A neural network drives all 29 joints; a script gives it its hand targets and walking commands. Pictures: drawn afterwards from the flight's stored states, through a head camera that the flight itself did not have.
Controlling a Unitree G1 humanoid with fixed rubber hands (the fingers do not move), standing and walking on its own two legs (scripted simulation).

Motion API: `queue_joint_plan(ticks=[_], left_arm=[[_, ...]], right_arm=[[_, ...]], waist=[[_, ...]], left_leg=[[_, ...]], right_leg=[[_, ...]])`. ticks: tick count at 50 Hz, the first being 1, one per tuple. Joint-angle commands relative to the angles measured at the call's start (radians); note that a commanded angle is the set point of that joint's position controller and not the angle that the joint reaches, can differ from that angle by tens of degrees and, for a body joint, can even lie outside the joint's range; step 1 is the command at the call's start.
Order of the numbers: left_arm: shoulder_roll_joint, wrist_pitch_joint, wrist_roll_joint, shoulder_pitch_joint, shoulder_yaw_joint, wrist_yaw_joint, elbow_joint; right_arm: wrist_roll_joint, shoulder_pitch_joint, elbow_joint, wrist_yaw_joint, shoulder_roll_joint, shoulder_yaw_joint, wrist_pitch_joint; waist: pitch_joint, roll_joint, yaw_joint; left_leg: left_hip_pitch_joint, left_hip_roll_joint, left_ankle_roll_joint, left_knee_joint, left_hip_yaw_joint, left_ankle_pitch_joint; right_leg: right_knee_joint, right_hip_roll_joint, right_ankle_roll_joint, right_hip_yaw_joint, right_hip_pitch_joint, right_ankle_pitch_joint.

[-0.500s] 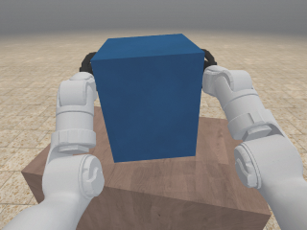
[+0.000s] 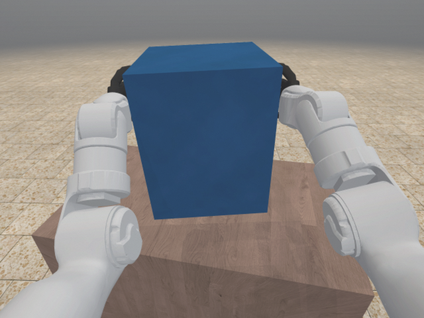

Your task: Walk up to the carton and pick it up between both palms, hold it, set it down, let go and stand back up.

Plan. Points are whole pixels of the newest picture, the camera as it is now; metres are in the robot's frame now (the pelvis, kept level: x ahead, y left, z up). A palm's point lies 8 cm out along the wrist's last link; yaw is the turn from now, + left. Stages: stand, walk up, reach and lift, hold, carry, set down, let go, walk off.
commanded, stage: hold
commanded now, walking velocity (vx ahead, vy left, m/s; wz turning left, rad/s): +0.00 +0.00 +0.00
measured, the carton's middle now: (205, 126) +0.38 +0.00 +0.28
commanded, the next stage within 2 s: none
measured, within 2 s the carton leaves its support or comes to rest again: neither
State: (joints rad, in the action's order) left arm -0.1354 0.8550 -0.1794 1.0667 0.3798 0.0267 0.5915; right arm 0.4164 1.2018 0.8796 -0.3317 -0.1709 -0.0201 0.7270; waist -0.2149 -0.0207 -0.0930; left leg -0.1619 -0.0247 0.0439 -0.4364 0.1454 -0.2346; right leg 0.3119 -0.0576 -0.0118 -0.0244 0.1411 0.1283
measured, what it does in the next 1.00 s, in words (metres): stands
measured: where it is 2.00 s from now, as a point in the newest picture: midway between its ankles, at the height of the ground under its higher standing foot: outside the picture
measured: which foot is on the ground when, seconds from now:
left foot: down 0.00-1.00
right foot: down 0.00-1.00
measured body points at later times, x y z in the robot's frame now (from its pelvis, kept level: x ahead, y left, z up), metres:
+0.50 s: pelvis +0.01 +0.00 +0.00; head -0.09 +0.01 +0.44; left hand +0.39 +0.15 +0.31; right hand +0.38 -0.15 +0.31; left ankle +0.01 +0.15 -0.74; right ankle +0.03 -0.11 -0.74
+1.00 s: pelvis +0.00 +0.00 +0.00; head -0.10 +0.02 +0.44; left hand +0.40 +0.15 +0.31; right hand +0.38 -0.15 +0.32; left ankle +0.01 +0.15 -0.74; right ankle +0.03 -0.11 -0.74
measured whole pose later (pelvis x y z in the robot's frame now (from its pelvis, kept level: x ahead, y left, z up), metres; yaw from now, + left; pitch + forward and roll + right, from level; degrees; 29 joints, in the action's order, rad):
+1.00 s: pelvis +0.00 +0.00 +0.00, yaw +0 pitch -3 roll -2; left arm -0.11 0.86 -0.20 1.04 0.38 0.02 0.57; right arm 0.43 1.20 0.89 -0.32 -0.18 -0.04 0.73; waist -0.21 -0.03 -0.10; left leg -0.15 -0.03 0.04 -0.44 0.14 -0.24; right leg 0.30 -0.06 -0.01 -0.03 0.12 0.13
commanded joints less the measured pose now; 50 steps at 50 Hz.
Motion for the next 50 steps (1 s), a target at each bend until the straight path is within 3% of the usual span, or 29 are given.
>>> queue_joint_plan(ticks=[1,2,5,7,9,10,11,12,14,15,16,17,18,19,20,21,23,25,26,27,32,33,35,36,40,43,45,46,50], left_arm=[[0.660,-0.063,0.177,0.827,-0.347,-0.146,-0.154],[0.657,-0.055,0.153,0.812,-0.312,-0.145,-0.070],[0.653,-0.064,0.152,0.811,-0.323,-0.147,-0.121],[0.663,-0.070,0.169,0.827,-0.330,-0.149,-0.142],[0.646,-0.060,0.141,0.785,-0.304,-0.153,-0.101],[0.649,-0.064,0.152,0.798,-0.306,-0.154,-0.127],[0.664,-0.066,0.158,0.789,-0.321,-0.151,-0.142],[0.645,-0.063,0.145,0.791,-0.305,-0.153,-0.128],[0.667,-0.067,0.172,0.790,-0.352,-0.148,-0.211],[0.650,-0.069,0.167,0.801,-0.345,-0.144,-0.237],[0.651,-0.062,0.153,0.774,-0.326,-0.142,-0.203],[0.663,-0.070,0.166,0.804,-0.357,-0.143,-0.271],[0.652,-0.060,0.151,0.791,-0.334,-0.142,-0.215],[0.679,-0.063,0.163,0.775,-0.353,-0.142,-0.247],[0.696,-0.060,0.170,0.774,-0.386,-0.138,-0.291],[0.682,-0.058,0.161,0.805,-0.367,-0.137,-0.258],[0.667,-0.060,0.171,0.794,-0.380,-0.139,-0.292],[0.674,-0.048,0.160,0.768,-0.365,-0.139,-0.225],[0.646,-0.052,0.152,0.796,-0.342,-0.141,-0.223],[0.658,-0.046,0.144,0.774,-0.337,-0.143,-0.200],[0.671,-0.040,0.156,0.770,-0.362,-0.146,-0.174],[0.692,-0.049,0.175,0.801,-0.397,-0.142,-0.247],[0.684,-0.043,0.177,0.789,-0.388,-0.143,-0.215],[0.677,-0.040,0.178,0.807,-0.381,-0.145,-0.198],[0.652,-0.045,0.142,0.776,-0.321,-0.153,-0.112],[0.659,-0.058,0.151,0.790,-0.324,-0.155,-0.153],[0.665,-0.061,0.161,0.810,-0.348,-0.149,-0.180],[0.673,-0.054,0.143,0.784,-0.319,-0.149,-0.116],[0.664,-0.063,0.156,0.794,-0.335,-0.140,-0.186]], right_arm=[[0.176,0.853,-0.363,0.143,0.640,-0.106,-0.047],[0.170,0.844,-0.306,0.148,0.625,-0.095,-0.039],[0.165,0.855,-0.346,0.150,0.634,-0.113,-0.057],[0.174,0.857,-0.348,0.148,0.644,-0.113,-0.057],[0.177,0.830,-0.319,0.146,0.635,-0.116,-0.046],[0.177,0.863,-0.365,0.147,0.650,-0.121,-0.059],[0.194,0.852,-0.369,0.146,0.650,-0.132,-0.063],[0.185,0.862,-0.375,0.143,0.634,-0.124,-0.059],[0.203,0.856,-0.424,0.137,0.648,-0.156,-0.067],[0.218,0.835,-0.437,0.140,0.679,-0.187,-0.059],[0.208,0.806,-0.408,0.135,0.663,-0.161,-0.051],[0.211,0.825,-0.434,0.134,0.653,-0.160,-0.059],[0.196,0.820,-0.421,0.137,0.640,-0.170,-0.054],[0.208,0.833,-0.465,0.137,0.670,-0.182,-0.061],[0.211,0.815,-0.483,0.135,0.668,-0.181,-0.065],[0.204,0.830,-0.483,0.138,0.677,-0.196,-0.060],[0.214,0.807,-0.474,0.139,0.674,-0.189,-0.056],[0.215,0.826,-0.462,0.137,0.671,-0.194,-0.053],[0.205,0.825,-0.459,0.139,0.680,-0.198,-0.052],[0.193,0.812,-0.417,0.139,0.674,-0.165,-0.045],[0.176,0.858,-0.440,0.138,0.649,-0.149,-0.056],[0.195,0.852,-0.455,0.138,0.662,-0.153,-0.062],[0.190,0.862,-0.460,0.136,0.625,-0.139,-0.056],[0.177,0.842,-0.404,0.136,0.624,-0.122,-0.046],[0.164,0.829,-0.339,0.152,0.623,-0.111,-0.036],[0.190,0.817,-0.327,0.155,0.657,-0.128,-0.047],[0.194,0.844,-0.359,0.153,0.650,-0.134,-0.053],[0.177,0.836,-0.334,0.153,0.643,-0.124,-0.047],[0.203,0.852,-0.390,0.154,0.654,-0.157,-0.059]], waist=[[-0.295,-0.083,-0.025],[-0.235,-0.078,-0.027],[-0.281,-0.068,-0.012],[-0.306,-0.061,-0.022],[-0.262,-0.048,-0.025],[-0.281,-0.055,0.000],[-0.308,-0.071,-0.002],[-0.301,-0.045,0.000],[-0.389,-0.064,-0.015],[-0.394,-0.029,-0.013],[-0.339,-0.038,-0.013],[-0.370,-0.061,-0.016],[-0.314,-0.041,-0.007],[-0.345,-0.038,0.009],[-0.369,-0.060,-0.013],[-0.343,-0.026,-0.003],[-0.361,-0.039,-0.016],[-0.303,-0.047,-0.011],[-0.324,-0.017,-0.003],[-0.254,-0.042,-0.009],[-0.297,-0.045,-0.012],[-0.339,-0.081,-0.028],[-0.335,-0.068,-0.046],[-0.302,-0.070,-0.048],[-0.240,-0.064,-0.020],[-0.271,-0.066,-0.002],[-0.322,-0.081,-0.015],[-0.258,-0.068,-0.002],[-0.330,-0.046,0.005]], left_leg=[[-0.074,0.047,0.011,0.105,-0.064,0.114],[-0.095,0.052,0.004,0.112,-0.063,0.088],[-0.064,0.058,0.009,0.097,-0.061,0.124],[-0.043,0.061,0.019,0.081,-0.065,0.181],[-0.047,0.066,0.012,0.087,-0.068,0.149],[-0.048,0.067,0.012,0.075,-0.074,0.172],[-0.032,0.061,0.017,0.073,-0.067,0.200],[-0.027,0.070,0.013,0.071,-0.071,0.193],[0.021,0.071,0.021,0.042,-0.062,0.303],[0.043,0.072,0.019,0.035,-0.062,0.301],[0.031,0.075,0.027,0.039,-0.070,0.299],[0.035,0.073,0.032,0.038,-0.058,0.310],[0.015,0.069,0.026,0.056,-0.064,0.274],[0.030,0.074,0.017,0.046,-0.059,0.295],[0.055,0.073,0.028,0.040,-0.063,0.319],[0.041,0.071,0.031,0.045,-0.067,0.306],[0.057,0.074,0.023,0.043,-0.067,0.297],[0.004,0.066,0.023,0.056,-0.065,0.249],[0.012,0.075,0.011,0.060,-0.073,0.226],[-0.020,0.068,0.008,0.074,-0.065,0.177],[-0.023,0.065,0.014,0.073,-0.077,0.177],[-0.004,0.062,0.026,0.069,-0.064,0.214],[0.010,0.064,0.025,0.063,-0.065,0.230],[-0.002,0.064,0.026,0.070,-0.060,0.200],[-0.065,0.057,0.003,0.103,-0.064,0.105],[-0.059,0.061,0.016,0.081,-0.065,0.182],[-0.029,0.063,0.028,0.076,-0.068,0.211],[-0.053,0.056,0.021,0.074,-0.064,0.196],[-0.006,0.063,0.013,0.066,-0.063,0.222]], right_leg=[[-0.006,-0.028,0.029,-0.001,-0.222,-0.128],[-0.022,-0.026,0.026,-0.010,-0.205,-0.099],[-0.016,-0.024,0.028,0.001,-0.218,-0.119],[-0.010,-0.034,0.029,-0.001,-0.226,-0.158],[-0.031,-0.025,0.028,-0.006,-0.216,-0.121],[-0.020,-0.025,0.029,-0.012,-0.215,-0.146],[-0.015,-0.031,0.026,0.001,-0.223,-0.169],[-0.022,-0.029,0.032,-0.006,-0.230,-0.163],[-0.006,-0.036,0.028,-0.007,-0.267,-0.253],[-0.014,-0.038,0.032,-0.003,-0.253,-0.259],[-0.018,-0.029,0.035,-0.008,-0.246,-0.247],[-0.009,-0.032,0.032,-0.002,-0.247,-0.252],[-0.021,-0.032,0.034,0.003,-0.237,-0.222],[-0.016,-0.035,0.030,0.002,-0.232,-0.233],[-0.013,-0.041,0.026,0.002,-0.232,-0.255],[-0.013,-0.042,0.041,0.015,-0.230,-0.238],[-0.021,-0.039,0.038,0.011,-0.237,-0.245],[-0.019,-0.028,0.042,-0.001,-0.229,-0.216],[-0.021,-0.029,0.046,-0.005,-0.228,-0.195],[-0.036,-0.021,0.038,-0.010,-0.205,-0.156],[-0.029,-0.020,0.031,-0.009,-0.211,-0.145],[-0.009,-0.027,0.033,-0.005,-0.224,-0.197],[-0.014,-0.035,0.035,-0.001,-0.216,-0.204],[-0.017,-0.040,0.033,-0.005,-0.205,-0.188],[-0.018,-0.032,0.027,-0.003,-0.220,-0.125],[-0.012,-0.032,0.025,-0.007,-0.233,-0.165],[-0.014,-0.025,0.029,-0.006,-0.240,-0.179],[-0.017,-0.028,0.029,-0.003,-0.223,-0.161],[-0.014,-0.040,0.026,0.007,-0.221,-0.181]])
